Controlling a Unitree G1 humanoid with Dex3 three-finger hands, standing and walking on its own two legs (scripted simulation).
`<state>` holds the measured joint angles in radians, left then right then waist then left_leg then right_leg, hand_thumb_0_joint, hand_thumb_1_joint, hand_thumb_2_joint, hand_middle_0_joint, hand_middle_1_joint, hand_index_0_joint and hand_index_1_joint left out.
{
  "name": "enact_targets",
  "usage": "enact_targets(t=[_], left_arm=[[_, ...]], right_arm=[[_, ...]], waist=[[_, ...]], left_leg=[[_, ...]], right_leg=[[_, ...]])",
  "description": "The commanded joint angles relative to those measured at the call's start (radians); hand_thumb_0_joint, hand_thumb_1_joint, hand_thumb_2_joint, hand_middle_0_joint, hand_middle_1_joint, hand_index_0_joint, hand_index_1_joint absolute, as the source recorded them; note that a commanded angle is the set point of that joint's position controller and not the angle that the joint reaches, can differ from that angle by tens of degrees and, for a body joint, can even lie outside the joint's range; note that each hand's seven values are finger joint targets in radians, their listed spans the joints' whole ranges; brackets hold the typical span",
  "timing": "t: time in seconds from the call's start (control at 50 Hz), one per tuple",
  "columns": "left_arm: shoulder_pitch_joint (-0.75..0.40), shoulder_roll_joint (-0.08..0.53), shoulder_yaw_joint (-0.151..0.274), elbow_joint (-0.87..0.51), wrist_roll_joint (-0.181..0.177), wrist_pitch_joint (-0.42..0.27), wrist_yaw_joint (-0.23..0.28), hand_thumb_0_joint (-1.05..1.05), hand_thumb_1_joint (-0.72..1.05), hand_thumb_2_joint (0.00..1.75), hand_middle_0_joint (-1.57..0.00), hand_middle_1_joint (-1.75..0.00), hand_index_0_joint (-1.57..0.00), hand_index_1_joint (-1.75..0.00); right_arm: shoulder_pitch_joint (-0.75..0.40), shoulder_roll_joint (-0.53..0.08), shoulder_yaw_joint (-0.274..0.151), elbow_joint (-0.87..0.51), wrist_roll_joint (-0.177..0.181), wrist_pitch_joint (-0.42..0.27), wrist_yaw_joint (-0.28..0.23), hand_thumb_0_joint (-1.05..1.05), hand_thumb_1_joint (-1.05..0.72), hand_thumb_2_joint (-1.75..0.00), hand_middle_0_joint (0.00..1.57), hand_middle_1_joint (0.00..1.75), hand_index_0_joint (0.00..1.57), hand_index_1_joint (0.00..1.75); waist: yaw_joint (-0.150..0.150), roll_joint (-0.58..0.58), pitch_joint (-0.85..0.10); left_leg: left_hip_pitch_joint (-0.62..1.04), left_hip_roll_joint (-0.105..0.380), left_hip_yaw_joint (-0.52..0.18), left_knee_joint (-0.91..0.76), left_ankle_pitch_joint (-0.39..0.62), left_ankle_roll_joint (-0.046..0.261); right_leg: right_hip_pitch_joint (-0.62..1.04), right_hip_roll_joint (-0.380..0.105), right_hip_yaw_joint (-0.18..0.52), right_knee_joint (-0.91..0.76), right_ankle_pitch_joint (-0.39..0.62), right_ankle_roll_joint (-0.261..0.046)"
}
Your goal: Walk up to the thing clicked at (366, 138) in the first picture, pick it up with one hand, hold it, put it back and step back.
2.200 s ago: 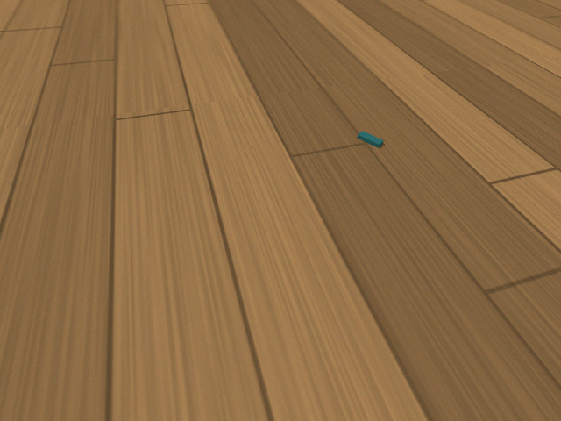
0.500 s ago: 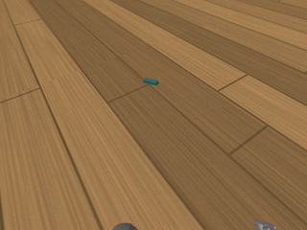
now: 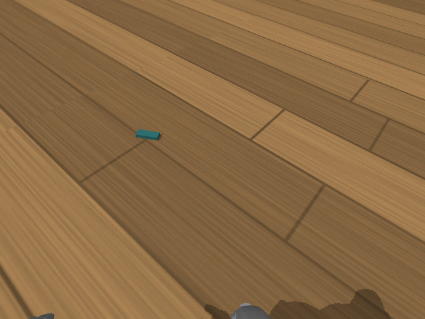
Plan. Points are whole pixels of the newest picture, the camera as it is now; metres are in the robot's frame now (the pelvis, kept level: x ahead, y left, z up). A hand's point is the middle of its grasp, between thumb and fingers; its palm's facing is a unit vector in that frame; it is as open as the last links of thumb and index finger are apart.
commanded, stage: walk up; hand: left
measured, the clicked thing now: (147, 134) +1.38 +0.32 -0.76
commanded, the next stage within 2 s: none
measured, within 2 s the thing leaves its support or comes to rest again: neither
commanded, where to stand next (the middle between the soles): +0.96 +0.16 m, yaw -10 degrees
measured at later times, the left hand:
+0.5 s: hand (78, 256) +0.30 +0.28 -0.13, palm faces -0.09 -0.91 -0.41, open 7.3 cm
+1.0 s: hand (86, 162) +0.60 +0.34 -0.14, palm faces -0.22 -0.90 -0.38, open 7.3 cm
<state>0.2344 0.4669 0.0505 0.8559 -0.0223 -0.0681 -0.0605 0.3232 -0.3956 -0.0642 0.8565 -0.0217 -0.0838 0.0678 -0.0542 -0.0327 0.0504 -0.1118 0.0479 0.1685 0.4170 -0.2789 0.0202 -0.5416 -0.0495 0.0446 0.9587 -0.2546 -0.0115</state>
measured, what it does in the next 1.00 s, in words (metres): walks ahead: right foot, then left foot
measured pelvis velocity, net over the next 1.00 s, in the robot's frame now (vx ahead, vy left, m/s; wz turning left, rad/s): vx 0.46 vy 0.09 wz -0.15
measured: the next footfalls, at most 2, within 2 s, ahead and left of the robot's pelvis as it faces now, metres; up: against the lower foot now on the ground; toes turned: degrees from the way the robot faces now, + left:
right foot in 0.16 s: +0.27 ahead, -0.13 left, +0.00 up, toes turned -7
left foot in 0.62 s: +0.46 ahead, +0.18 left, +0.00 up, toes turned +1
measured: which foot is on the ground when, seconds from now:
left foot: down 0.00-0.20, up 0.22-0.60, down 0.62-1.00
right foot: up 0.00-0.14, down 0.16-0.66, up 0.68-1.00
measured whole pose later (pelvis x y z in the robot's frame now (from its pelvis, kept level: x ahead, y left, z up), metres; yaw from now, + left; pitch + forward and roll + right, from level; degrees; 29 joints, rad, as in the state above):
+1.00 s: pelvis +0.46 +0.09 +0.00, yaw -9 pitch -2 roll +1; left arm 0.23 0.42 0.04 0.91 -0.01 -0.04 -0.04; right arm 0.38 -0.39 -0.07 0.86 -0.03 -0.05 0.06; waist -0.06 -0.01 0.08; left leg -0.05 -0.01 0.17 0.42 -0.33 0.05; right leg -0.52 -0.06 -0.02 0.75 -0.19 -0.01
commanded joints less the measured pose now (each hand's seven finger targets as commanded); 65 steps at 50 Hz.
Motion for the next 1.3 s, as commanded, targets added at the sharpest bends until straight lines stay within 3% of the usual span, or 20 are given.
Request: enact_targets(t=[0.0, 0.1, 0.14, 0.16, 0.18, 0.2, 0.34, 0.5, 0.6, 0.64, 0.66, 0.74, 0.86, 0.96, 1.06, 1.08, 1.1, 1.14, 1.22, 1.28], left_arm=[[-0.074, 0.112, 0.035, -0.087, 0.010, -0.019, -0.011, 0.00, 0.90, 0.90, -0.20, -0.30, -0.20, -0.30], [-0.043, 0.119, 0.052, -0.041, 0.016, -0.023, -0.004, 0.00, 0.90, 0.90, -0.20, -0.30, -0.20, -0.30], [0.093, 0.174, 0.080, 0.002, 0.020, -0.031, 0.014, 0.00, 0.90, 0.90, -0.20, -0.30, -0.20, -0.30], [0.200, 0.234, 0.104, 0.021, 0.024, -0.039, 0.030, 0.00, 0.90, 0.90, -0.20, -0.30, -0.20, -0.30], [0.240, 0.316, 0.120, 0.004, 0.024, -0.043, 0.044, 0.00, 0.90, 0.90, -0.20, -0.30, -0.20, -0.30], [0.202, 0.333, 0.120, -0.003, 0.008, -0.038, 0.045, 0.00, 0.90, 0.90, -0.20, -0.30, -0.20, -0.30], [0.036, 0.203, 0.072, -0.047, 0.007, -0.060, 0.054, 0.00, 0.90, 0.90, -0.20, -0.30, -0.20, -0.30], [0.052, 0.249, 0.085, -0.052, 0.029, -0.070, 0.050, 0.00, 0.90, 0.90, -0.20, -0.30, -0.20, -0.30], [0.012, 0.208, 0.064, -0.052, 0.044, -0.053, 0.056, 0.00, 0.90, 0.90, -0.20, -0.30, -0.20, -0.30], [0.140, 0.062, 0.014, -0.042, 0.015, -0.046, 0.059, 0.00, 0.90, 0.90, -0.20, -0.30, -0.20, -0.30], [0.114, 0.171, 0.038, -0.022, 0.017, -0.038, 0.079, 0.00, 0.90, 0.90, -0.20, -0.30, -0.20, -0.30], [0.121, 0.190, 0.044, 0.033, -0.008, -0.029, 0.056, 0.00, 0.90, 0.90, -0.20, -0.30, -0.20, -0.30], [0.031, 0.141, 0.037, -0.004, 0.009, -0.009, 0.038, 0.00, 0.90, 0.90, -0.20, -0.30, -0.20, -0.30], [-0.076, 0.107, 0.033, -0.042, 0.014, -0.013, 0.034, 0.00, 0.90, 0.90, -0.20, -0.30, -0.20, -0.30], [0.129, 0.148, 0.065, 0.011, 0.021, -0.028, 0.054, 0.00, 0.90, 0.90, -0.20, -0.30, -0.20, -0.30], [0.224, 0.216, 0.093, 0.030, 0.028, -0.036, 0.066, 0.00, 0.90, 0.90, -0.20, -0.30, -0.20, -0.30], [0.251, 0.285, 0.107, 0.010, 0.026, -0.038, 0.078, 0.00, 0.90, 0.90, -0.20, -0.30, -0.20, -0.30], [0.150, 0.281, 0.101, -0.018, 0.008, -0.029, 0.087, 0.00, 0.90, 0.90, -0.20, -0.30, -0.20, -0.30], [0.062, 0.198, 0.069, -0.034, 0.009, -0.048, 0.084, 0.00, 0.90, 0.90, -0.20, -0.30, -0.20, -0.30], [0.048, 0.197, 0.072, -0.053, 0.023, -0.062, 0.074, 0.00, 0.90, 0.90, -0.20, -0.30, -0.20, -0.30]], right_arm=[[-0.047, -0.272, -0.074, -0.096, 0.010, -0.034, -0.016, 0.00, -0.90, -0.90, 0.20, 0.30, 0.20, 0.30], [-0.046, -0.271, -0.074, -0.104, 0.011, -0.008, -0.017, 0.00, -0.90, -0.90, 0.20, 0.30, 0.20, 0.30], [-0.025, -0.231, -0.055, -0.115, 0.010, -0.005, -0.018, 0.00, -0.90, -0.90, 0.20, 0.30, 0.20, 0.30], [0.040, -0.180, -0.036, -0.116, 0.009, -0.003, -0.015, 0.00, -0.90, -0.90, 0.20, 0.30, 0.20, 0.30], [0.093, -0.146, -0.021, -0.121, 0.005, 0.005, -0.014, 0.00, -0.90, -0.90, 0.20, 0.30, 0.20, 0.30], [0.063, -0.264, -0.048, -0.106, 0.012, 0.017, -0.021, 0.00, -0.90, -0.90, 0.20, 0.30, 0.20, 0.30], [0.034, -0.214, -0.053, -0.050, 0.003, 0.046, -0.007, 0.00, -0.90, -0.90, 0.20, 0.30, 0.20, 0.30], [-0.149, -0.203, -0.077, -0.099, -0.010, 0.034, 0.037, 0.00, -0.90, -0.90, 0.20, 0.30, 0.20, 0.30], [0.099, -0.261, -0.117, -0.008, -0.017, 0.018, 0.021, 0.00, -0.90, -0.90, 0.20, 0.30, 0.20, 0.30], [0.131, -0.378, -0.135, -0.026, -0.022, -0.001, -0.004, 0.00, -0.90, -0.90, 0.20, 0.30, 0.20, 0.30], [0.085, -0.395, -0.137, -0.042, 0.009, 0.003, -0.004, 0.00, -0.90, -0.90, 0.20, 0.30, 0.20, 0.30], [-0.044, -0.263, -0.083, -0.068, 0.012, -0.005, -0.020, 0.00, -0.90, -0.90, 0.20, 0.30, 0.20, 0.30], [0.000, -0.248, -0.078, -0.076, 0.007, -0.009, -0.024, 0.00, -0.90, -0.90, 0.20, 0.30, 0.20, 0.30], [0.041, -0.241, -0.079, -0.093, -0.001, 0.008, -0.023, 0.00, -0.90, -0.90, 0.20, 0.30, 0.20, 0.30], [0.024, -0.210, -0.064, -0.134, 0.009, 0.026, -0.029, 0.00, -0.90, -0.90, 0.20, 0.30, 0.20, 0.30], [0.061, -0.169, -0.047, -0.144, 0.009, 0.024, -0.026, 0.00, -0.90, -0.90, 0.20, 0.30, 0.20, 0.30], [0.122, -0.130, -0.031, -0.147, 0.006, 0.030, -0.023, 0.00, -0.90, -0.90, 0.20, 0.30, 0.20, 0.30], [0.074, -0.271, -0.063, -0.110, 0.002, 0.050, -0.037, 0.00, -0.90, -0.90, 0.20, 0.30, 0.20, 0.30], [0.075, -0.214, -0.053, -0.063, 0.018, 0.063, -0.020, 0.00, -0.90, -0.90, 0.20, 0.30, 0.20, 0.30], [0.065, -0.193, -0.059, -0.059, 0.004, 0.073, -0.002, 0.00, -0.90, -0.90, 0.20, 0.30, 0.20, 0.30]], waist=[[0.010, 0.163, 0.039], [0.043, 0.111, -0.020], [0.124, -0.022, -0.114], [0.166, -0.168, -0.190], [0.153, -0.310, -0.199], [0.160, -0.236, -0.188], [0.039, -0.055, -0.023], [0.079, -0.100, 0.023], [-0.080, 0.065, -0.099], [-0.059, 0.446, -0.086], [-0.052, 0.340, -0.080], [0.039, 0.181, 0.055], [0.020, 0.186, 0.040], [-0.002, 0.157, 0.046], [0.115, -0.011, -0.126], [0.158, -0.140, -0.197], [0.139, -0.251, -0.232], [0.131, -0.071, -0.154], [0.055, -0.049, 0.022], [0.042, -0.066, 0.050]], left_leg=[[-0.007, 0.217, -0.108, -0.164, 0.346, 0.180], [-0.043, 0.202, -0.071, -0.018, 0.252, 0.140], [-0.144, 0.136, -0.023, 0.263, 0.300, 0.100], [-0.266, 0.051, -0.012, 0.505, 0.147, 0.069], [-0.447, -0.041, -0.050, 0.701, -0.256, 0.030], [-0.540, -0.035, -0.168, 0.794, -0.280, 0.019], [-0.385, 0.067, -0.208, 0.662, -0.008, -0.001], [-0.308, 0.102, -0.162, 0.269, 0.111, -0.033], [0.141, 0.020, -0.116, 0.164, 0.006, 0.015], [0.238, 0.316, -0.672, -0.153, -0.288, 0.103], [0.196, 0.404, -0.797, -0.181, -0.311, 0.199], [-0.078, 0.208, -0.340, -0.173, 0.033, 0.060], [0.020, 0.199, -0.222, -0.181, 0.206, 0.160], [0.018, 0.182, -0.146, -0.108, 0.454, 0.127], [-0.042, 0.112, -0.085, 0.290, 0.442, 0.095], [-0.216, 0.032, -0.058, 0.515, 0.251, 0.062], [-0.450, -0.066, -0.102, 0.680, -0.274, 0.033], [-0.540, -0.007, -0.235, 0.816, -0.282, 0.020], [-0.423, 0.016, -0.288, 0.705, -0.061, 0.006], [-0.415, 0.030, -0.261, 0.625, -0.003, -0.030]], right_leg=[[0.002, -0.036, -0.057, -0.253, 0.104, -0.001], [0.265, 0.013, -0.124, -0.397, 0.210, -0.040], [0.543, 0.033, -0.106, -0.418, 0.144, -0.068], [0.699, -0.060, 0.063, -0.486, -0.031, -0.082], [0.767, -0.308, 0.490, -0.589, -0.123, -0.152], [0.757, -0.368, 0.720, -0.675, -0.212, -0.252], [0.324, -0.171, 0.168, -0.687, 0.168, -0.187], [0.205, -0.165, 0.100, -0.697, -0.177, -0.190], [0.044, -0.122, 0.034, -0.302, 0.007, -0.122], [-0.231, 0.137, -0.031, 0.205, -0.246, -0.027], [-0.241, 0.075, 0.021, 0.287, -0.272, -0.049], [-0.071, -0.005, 0.079, 0.153, -0.049, -0.042], [-0.071, -0.014, -0.021, -0.091, 0.026, 0.007], [0.054, -0.003, -0.109, -0.306, 0.117, -0.016], [0.493, 0.042, -0.119, -0.512, 0.154, -0.058], [0.679, -0.075, 0.074, -0.539, 0.064, -0.096], [0.820, -0.346, 0.503, -0.584, 0.001, -0.187], [0.674, -0.414, 0.647, -0.664, -0.180, -0.324], [0.364, -0.207, 0.206, -0.688, 0.095, -0.144], [0.289, -0.195, 0.101, -0.707, 0.118, -0.201]])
